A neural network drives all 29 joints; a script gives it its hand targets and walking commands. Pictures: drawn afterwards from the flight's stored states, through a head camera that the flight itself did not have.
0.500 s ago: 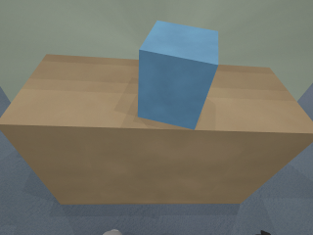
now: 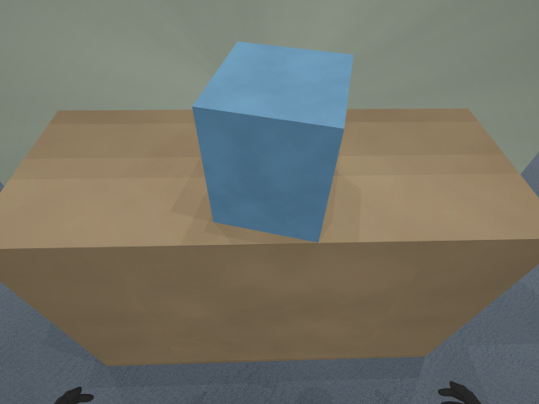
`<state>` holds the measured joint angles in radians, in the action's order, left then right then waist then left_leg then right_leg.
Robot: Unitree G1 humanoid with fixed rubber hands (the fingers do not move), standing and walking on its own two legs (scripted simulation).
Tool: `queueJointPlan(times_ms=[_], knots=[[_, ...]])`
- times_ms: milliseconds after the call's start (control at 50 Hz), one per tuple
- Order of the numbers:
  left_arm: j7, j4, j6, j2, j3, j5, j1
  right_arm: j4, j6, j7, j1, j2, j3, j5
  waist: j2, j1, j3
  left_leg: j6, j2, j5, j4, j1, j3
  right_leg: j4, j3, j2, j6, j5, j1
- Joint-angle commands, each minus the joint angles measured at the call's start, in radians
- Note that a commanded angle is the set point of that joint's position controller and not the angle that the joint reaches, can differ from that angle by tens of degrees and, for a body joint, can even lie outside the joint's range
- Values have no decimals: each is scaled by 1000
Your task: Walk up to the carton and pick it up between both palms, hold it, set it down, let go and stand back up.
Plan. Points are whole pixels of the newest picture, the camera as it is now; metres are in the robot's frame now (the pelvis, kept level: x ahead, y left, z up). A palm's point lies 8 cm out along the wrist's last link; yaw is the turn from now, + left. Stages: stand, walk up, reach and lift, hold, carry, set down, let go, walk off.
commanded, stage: walk up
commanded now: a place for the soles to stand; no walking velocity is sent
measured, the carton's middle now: (278, 143) +0.52 -0.01 +0.11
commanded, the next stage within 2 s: none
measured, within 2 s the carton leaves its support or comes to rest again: neither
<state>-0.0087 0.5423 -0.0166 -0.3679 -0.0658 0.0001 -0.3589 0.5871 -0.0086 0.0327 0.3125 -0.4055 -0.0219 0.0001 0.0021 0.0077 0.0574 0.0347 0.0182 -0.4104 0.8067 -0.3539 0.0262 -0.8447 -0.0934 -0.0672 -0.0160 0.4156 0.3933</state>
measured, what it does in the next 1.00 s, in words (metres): stands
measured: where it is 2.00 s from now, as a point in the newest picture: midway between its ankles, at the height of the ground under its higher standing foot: outside the picture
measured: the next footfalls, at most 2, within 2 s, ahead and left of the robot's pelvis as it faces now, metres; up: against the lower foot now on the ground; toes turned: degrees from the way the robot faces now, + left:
left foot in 1.30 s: +0.21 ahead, +0.12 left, +0.00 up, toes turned +0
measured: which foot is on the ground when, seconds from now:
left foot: down 0.00-1.00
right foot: down 0.00-1.00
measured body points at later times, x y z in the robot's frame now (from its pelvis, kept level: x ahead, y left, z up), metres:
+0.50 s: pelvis -0.01 +0.02 +0.01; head -0.01 +0.03 +0.46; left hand +0.11 +0.32 -0.07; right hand +0.12 -0.28 -0.06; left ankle +0.01 +0.15 -0.70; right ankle +0.02 -0.11 -0.70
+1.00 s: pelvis +0.02 +0.00 +0.01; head +0.04 +0.01 +0.46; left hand +0.14 +0.30 -0.08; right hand +0.13 -0.31 -0.07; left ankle +0.01 +0.15 -0.70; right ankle +0.04 -0.12 -0.70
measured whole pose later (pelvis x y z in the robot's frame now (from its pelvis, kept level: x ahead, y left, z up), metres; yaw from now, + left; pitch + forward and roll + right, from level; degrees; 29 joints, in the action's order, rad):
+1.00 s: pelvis +0.02 +0.00 +0.01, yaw +0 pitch -2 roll +0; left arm -0.06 0.57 -0.02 -0.38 -0.07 0.00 -0.31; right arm 0.59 0.01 0.01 0.33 -0.40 -0.02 0.00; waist -0.03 0.01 0.06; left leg -0.01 0.03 -0.43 0.74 -0.29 0.03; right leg -0.79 -0.07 -0.06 -0.04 0.48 0.36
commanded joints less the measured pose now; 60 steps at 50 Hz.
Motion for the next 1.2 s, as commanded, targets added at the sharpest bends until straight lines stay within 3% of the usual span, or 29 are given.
queueJointPlan(times_ms=[0,20,40,140,220,240,280,360,400,460,600,700,760,780,800,840,860,900,940,980,1000,1020,1040,1060,1080,1100,1120,1140,1180], knots=[[20,-63,28,-272,-40,-14,99,-35,26,-2,-67,-215,-64,-17,-47,14,-94,-73,87,314,-117,38,91,275,191,-138,-55,-333,-160],[20,-62,30,-273,-45,-11,116,-34,20,-3,-71,-207,-58,-13,-18,-2,-33,-61,64,251,-122,39,47,318,236,-159,-56,-263,-68],[17,-64,26,-295,-44,-5,148,-20,16,-5,-45,-208,-61,-16,-70,-13,-23,-52,58,214,-125,56,33,325,205,-179,-75,-207,-61],[3,-73,26,-262,-44,-10,169,-27,27,-12,-75,-222,-59,-10,-65,-5,-3,-86,95,100,-231,16,121,354,176,-110,-44,26,-52],[-2,-54,31,-251,-49,-17,165,-30,38,-17,-98,-223,-55,-16,12,10,-7,-95,93,130,-263,-28,135,333,171,-102,-40,-13,-123],[-1,-41,27,-264,-49,-16,189,-20,38,-22,-109,-221,-54,-17,-67,10,38,-79,94,103,-272,-47,123,359,169,-101,-36,37,-103],[-5,-54,30,-237,-49,-19,176,-21,44,-24,-114,-237,-55,-10,12,13,21,-91,99,92,-285,-46,156,342,167,-100,-38,24,-102],[-2,-41,36,-261,-49,-25,163,-12,55,-26,-105,-209,-50,-18,-14,6,-38,-90,108,170,-290,-18,179,321,141,-105,-32,-145,-191],[-6,-35,36,-259,-43,-23,153,-32,52,-24,-142,-210,-42,-17,41,30,-35,-86,113,181,-294,-31,172,321,159,-102,-30,-151,-195],[-6,-35,35,-247,-39,-20,191,-40,52,-28,-122,-200,-46,-21,-10,2,-15,-93,112,129,-330,-17,160,321,140,-93,-27,-96,-151],[-9,-19,36,-237,-37,-24,173,-33,52,-29,-154,-221,-46,-21,71,10,27,-86,122,135,-353,-38,185,323,123,-80,-30,-99,-156],[-2,-12,36,-244,-40,-20,174,-23,55,-28,-140,-225,-45,-28,57,12,-38,-87,121,181,-339,-47,170,305,135,-84,-23,-213,-236],[-4,-6,39,-238,-36,-18,188,-15,49,-32,-133,-206,-41,-28,-13,16,-19,-65,110,202,-326,-40,165,328,126,-87,-21,-202,-228],[-23,-54,39,-258,-64,21,124,-40,55,-27,-11,-256,-81,3,-9,-9,-105,-145,99,-181,-305,49,211,239,118,-51,-61,138,-171],[-35,-59,27,-262,-69,28,133,-36,49,-27,10,-277,-96,23,10,-25,-1,-198,153,-448,-382,53,308,187,123,-28,-58,259,-9],[-48,-100,13,-255,-88,15,167,-38,42,-20,43,-347,-131,28,154,-67,121,-279,305,-645,-583,96,535,5,60,33,-26,151,209],[-51,-116,17,-271,-89,32,155,-63,46,-11,56,-357,-141,40,120,-63,131,-301,328,-584,-573,91,571,-52,99,-8,-25,154,224],[-52,-117,31,-250,-88,43,129,-50,61,-2,96,-341,-141,42,99,-57,69,-304,335,-358,-514,214,535,-49,140,-37,-38,157,268],[-48,-98,45,-234,-80,35,117,-57,62,3,47,-310,-131,42,136,-41,4,-257,249,-126,-398,195,372,102,89,-12,-33,82,107],[-34,-27,58,-239,-85,34,-44,-81,47,-5,-71,-255,-111,30,55,70,-78,-160,147,-24,-163,-31,156,335,66,30,-45,-56,-278],[-19,11,60,-286,-97,45,-147,-113,45,-13,-117,-163,-85,18,-167,125,-100,-82,19,44,135,-232,7,476,297,-132,-84,-4,-451],[-3,-3,64,-372,-112,41,-132,-136,48,-13,-94,-112,-52,3,-272,114,-47,-44,-69,-154,264,-439,-55,563,605,-311,-172,-28,-492],[3,-22,60,-390,-122,45,-138,-146,45,-5,-106,-174,-72,5,-146,127,9,-51,-29,-222,320,-445,50,542,636,-377,-210,-83,-431],[-1,-29,56,-359,-111,38,-122,-145,40,-2,-100,-213,-87,12,-97,103,61,-55,-2,-224,362,-432,25,507,625,-385,-264,-195,-394],[2,-29,56,-336,-104,42,-113,-148,44,-2,-80,-207,-81,9,-43,86,40,-52,10,-196,342,-395,30,472,530,-318,-245,-321,-408],[10,-21,54,-321,-99,32,-109,-118,56,-7,-60,-195,-83,4,-82,88,62,-50,24,-194,337,-387,27,420,430,-285,-201,-488,-422],[6,-38,51,-288,-75,21,-54,-109,60,-7,-18,-180,-74,7,-90,48,12,-40,34,-184,248,-324,10,413,341,-243,-212,-573,-398],[4,-38,47,-300,-80,23,-33,-114,64,-6,-43,-180,-72,1,-169,52,34,-47,24,-181,186,-295,-16,404,299,-240,-221,-628,-353],[1,-30,45,-279,-65,33,15,-95,57,-13,-26,-166,-60,6,-130,38,50,-33,34,-81,46,-139,-31,381,216,-211,-179,-647,-213]])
